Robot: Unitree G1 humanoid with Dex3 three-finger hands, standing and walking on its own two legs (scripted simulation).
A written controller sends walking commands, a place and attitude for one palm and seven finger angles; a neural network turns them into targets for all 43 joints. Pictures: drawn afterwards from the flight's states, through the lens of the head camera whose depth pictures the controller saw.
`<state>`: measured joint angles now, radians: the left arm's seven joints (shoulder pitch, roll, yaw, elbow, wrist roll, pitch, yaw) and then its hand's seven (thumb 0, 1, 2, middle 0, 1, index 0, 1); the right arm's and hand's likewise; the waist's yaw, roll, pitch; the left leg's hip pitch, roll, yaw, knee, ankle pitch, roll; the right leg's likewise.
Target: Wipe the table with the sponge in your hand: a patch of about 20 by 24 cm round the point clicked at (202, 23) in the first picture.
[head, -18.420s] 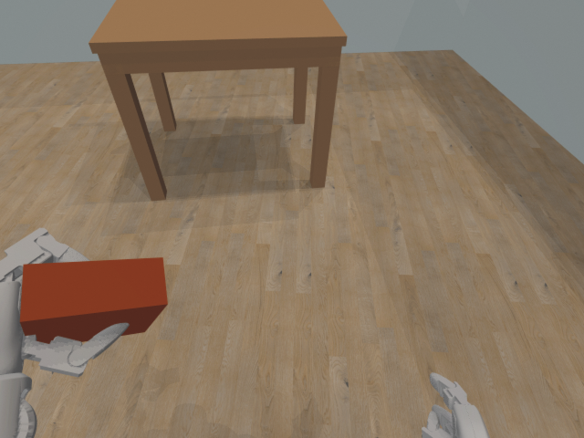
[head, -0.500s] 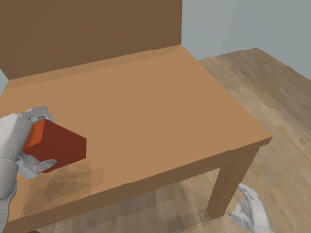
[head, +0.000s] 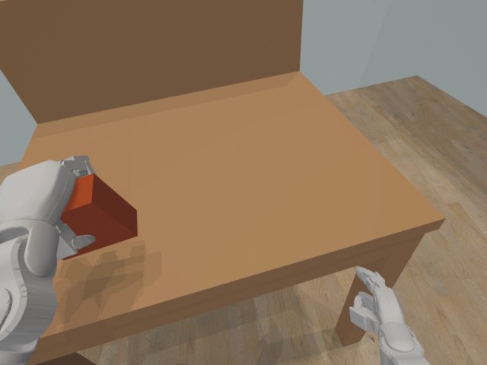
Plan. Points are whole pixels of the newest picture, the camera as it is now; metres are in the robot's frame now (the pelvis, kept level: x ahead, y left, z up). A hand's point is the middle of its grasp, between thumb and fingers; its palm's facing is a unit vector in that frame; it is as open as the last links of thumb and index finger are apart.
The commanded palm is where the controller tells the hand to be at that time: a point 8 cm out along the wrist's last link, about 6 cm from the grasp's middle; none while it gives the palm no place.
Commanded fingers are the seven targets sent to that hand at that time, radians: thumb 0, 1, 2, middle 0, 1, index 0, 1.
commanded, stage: turn the palm down, sponge in hand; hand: left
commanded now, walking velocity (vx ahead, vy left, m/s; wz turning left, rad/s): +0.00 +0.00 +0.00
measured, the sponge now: (85, 225) +0.24 +0.29 +0.14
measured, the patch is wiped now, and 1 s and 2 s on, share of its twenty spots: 0.00 0.00 0.00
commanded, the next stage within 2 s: move the sponge above the wiping area in 0.58 s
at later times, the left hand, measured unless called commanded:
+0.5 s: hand (76, 220) +0.23 +0.28 +0.17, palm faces +0.16 -0.07 -0.98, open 9.1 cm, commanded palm +0.18 +0.27 +0.24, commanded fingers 0.00 0.10 1.30 -1.20 -1.60 -1.20 -1.60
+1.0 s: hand (89, 218) +0.24 +0.27 +0.16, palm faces +0.13 -0.07 -0.99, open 9.1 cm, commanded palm +0.19 +0.26 +0.23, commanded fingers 0.00 0.10 1.30 -1.20 -1.60 -1.20 -1.60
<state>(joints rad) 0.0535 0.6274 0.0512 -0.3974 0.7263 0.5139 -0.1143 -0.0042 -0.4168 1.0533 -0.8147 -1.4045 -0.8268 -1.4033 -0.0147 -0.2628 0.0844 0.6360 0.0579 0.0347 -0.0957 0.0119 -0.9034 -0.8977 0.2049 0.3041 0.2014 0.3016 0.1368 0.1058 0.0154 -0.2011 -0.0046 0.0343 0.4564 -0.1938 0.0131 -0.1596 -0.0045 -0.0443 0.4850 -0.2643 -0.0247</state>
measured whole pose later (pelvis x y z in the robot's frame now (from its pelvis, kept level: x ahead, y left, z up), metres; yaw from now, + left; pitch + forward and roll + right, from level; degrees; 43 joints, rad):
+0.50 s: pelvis -0.01 -0.01 +0.00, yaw +0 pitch -5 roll +1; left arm 0.03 0.60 -0.01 -0.34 0.81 0.49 -0.13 0.00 -0.42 1.05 -0.82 -1.40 -0.83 -1.40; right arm -0.04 -0.26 0.08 0.67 0.05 0.03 -0.08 0.01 -0.90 -0.90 0.20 0.30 0.20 0.30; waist 0.15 0.13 0.01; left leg -0.19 0.01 0.03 0.44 -0.17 0.00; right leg -0.15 0.01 -0.05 0.49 -0.25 -0.04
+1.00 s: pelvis +0.00 -0.02 +0.00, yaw +0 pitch -4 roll +1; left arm 0.04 0.59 -0.02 -0.30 0.83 0.49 -0.12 0.00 -0.42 1.06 -0.81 -1.41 -0.83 -1.40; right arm -0.03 -0.27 0.07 0.67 0.05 0.02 -0.08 0.01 -0.90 -0.90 0.20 0.30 0.20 0.30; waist 0.14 0.13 0.01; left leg -0.18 0.01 0.03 0.44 -0.18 -0.01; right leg -0.15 0.01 -0.04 0.49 -0.27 -0.05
